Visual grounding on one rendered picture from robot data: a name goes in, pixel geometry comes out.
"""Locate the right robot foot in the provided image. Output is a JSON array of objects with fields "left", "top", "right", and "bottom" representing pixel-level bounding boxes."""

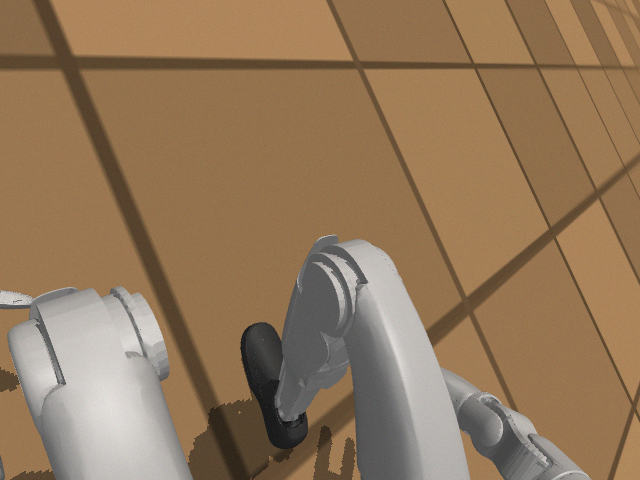
[{"left": 241, "top": 322, "right": 308, "bottom": 449}]

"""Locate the right robot arm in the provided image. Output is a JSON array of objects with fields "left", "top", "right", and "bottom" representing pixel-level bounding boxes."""
[{"left": 457, "top": 392, "right": 591, "bottom": 480}]

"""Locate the right robot hand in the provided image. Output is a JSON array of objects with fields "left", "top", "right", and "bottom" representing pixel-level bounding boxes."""
[{"left": 440, "top": 367, "right": 481, "bottom": 417}]

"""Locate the left robot hand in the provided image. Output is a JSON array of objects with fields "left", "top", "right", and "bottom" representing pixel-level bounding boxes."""
[{"left": 0, "top": 290, "right": 34, "bottom": 309}]

